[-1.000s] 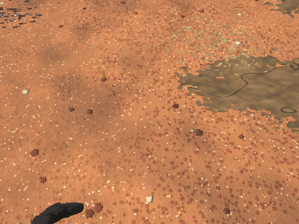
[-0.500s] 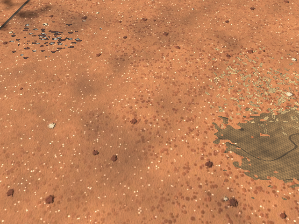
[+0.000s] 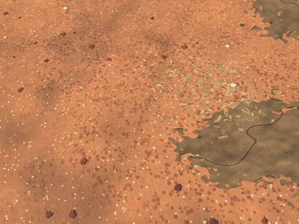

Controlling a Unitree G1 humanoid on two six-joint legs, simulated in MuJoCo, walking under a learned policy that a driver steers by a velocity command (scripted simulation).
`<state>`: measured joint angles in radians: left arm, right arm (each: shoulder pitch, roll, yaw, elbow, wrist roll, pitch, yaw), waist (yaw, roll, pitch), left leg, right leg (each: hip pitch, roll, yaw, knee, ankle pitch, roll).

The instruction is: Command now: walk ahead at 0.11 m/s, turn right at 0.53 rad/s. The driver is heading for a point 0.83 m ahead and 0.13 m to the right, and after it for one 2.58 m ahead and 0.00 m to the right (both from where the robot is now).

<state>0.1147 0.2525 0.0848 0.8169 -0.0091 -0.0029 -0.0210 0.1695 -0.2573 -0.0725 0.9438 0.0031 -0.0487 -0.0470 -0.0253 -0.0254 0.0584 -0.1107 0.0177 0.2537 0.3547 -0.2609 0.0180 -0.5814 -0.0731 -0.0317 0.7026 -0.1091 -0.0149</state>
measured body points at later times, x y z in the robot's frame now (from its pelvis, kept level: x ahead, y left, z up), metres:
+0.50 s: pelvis +0.08 +0.00 -0.01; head +0.11 -0.01 +0.44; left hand +0.30 +0.23 -0.10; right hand +0.13 -0.31 -0.13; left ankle +0.12 +0.13 -0.73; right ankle +0.12 -0.11 -0.74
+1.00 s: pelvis +0.18 -0.06 +0.00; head +0.19 -0.08 +0.45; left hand +0.39 +0.15 -0.10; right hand +0.13 -0.34 -0.14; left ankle +0.14 +0.10 -0.68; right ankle +0.15 -0.16 -0.74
